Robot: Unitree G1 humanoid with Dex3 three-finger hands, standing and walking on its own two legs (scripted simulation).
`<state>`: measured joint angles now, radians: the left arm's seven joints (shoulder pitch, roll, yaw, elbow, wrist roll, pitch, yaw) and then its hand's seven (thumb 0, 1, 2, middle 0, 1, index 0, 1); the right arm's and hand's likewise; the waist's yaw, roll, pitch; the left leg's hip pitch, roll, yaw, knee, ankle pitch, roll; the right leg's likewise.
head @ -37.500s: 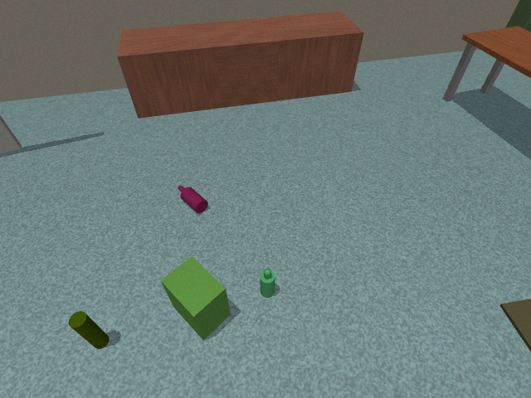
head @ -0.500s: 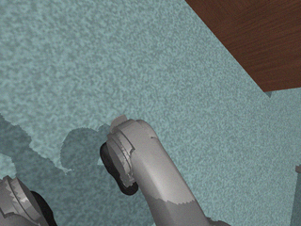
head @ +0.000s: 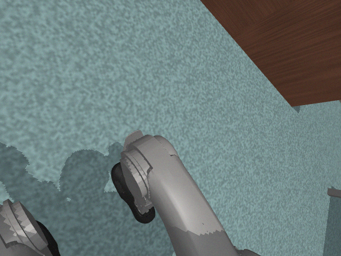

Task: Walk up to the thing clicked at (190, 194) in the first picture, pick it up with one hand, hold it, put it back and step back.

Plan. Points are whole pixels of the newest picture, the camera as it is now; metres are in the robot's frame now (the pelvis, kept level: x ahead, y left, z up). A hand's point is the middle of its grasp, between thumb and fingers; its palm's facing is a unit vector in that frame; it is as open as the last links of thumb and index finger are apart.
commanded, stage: rest palm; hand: left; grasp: from above
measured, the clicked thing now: out of the picture +0.51 +0.33 -0.30
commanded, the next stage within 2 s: close in 0.54 s
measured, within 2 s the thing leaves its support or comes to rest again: neither
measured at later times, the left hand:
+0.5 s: hand out of the picture +0.46 +0.31 -0.27, palm faces -0.04 -0.46 -0.89, open 13.0 cm
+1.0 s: hand out of the picture +0.46 +0.32 -0.28, palm faces -0.04 -0.46 -0.89, open 11.2 cm
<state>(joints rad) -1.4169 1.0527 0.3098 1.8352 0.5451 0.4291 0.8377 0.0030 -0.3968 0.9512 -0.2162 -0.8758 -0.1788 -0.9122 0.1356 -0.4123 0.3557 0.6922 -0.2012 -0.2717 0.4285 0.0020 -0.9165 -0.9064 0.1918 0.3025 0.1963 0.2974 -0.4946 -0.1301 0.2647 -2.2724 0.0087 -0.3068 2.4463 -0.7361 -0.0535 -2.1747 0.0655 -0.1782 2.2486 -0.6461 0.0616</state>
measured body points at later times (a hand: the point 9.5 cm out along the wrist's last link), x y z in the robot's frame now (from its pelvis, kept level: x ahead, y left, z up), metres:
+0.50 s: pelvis +0.00 +0.00 +0.00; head +0.32 +0.11 +0.29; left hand +0.46 +0.33 -0.22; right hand -0.02 -0.24 -0.03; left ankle +0.06 +0.14 -0.30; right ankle +0.12 -0.12 -0.30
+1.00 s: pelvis +0.00 +0.00 +0.00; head +0.33 +0.11 +0.28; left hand +0.46 +0.34 -0.23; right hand -0.01 -0.25 -0.03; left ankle +0.06 +0.14 -0.30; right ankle +0.12 -0.12 -0.30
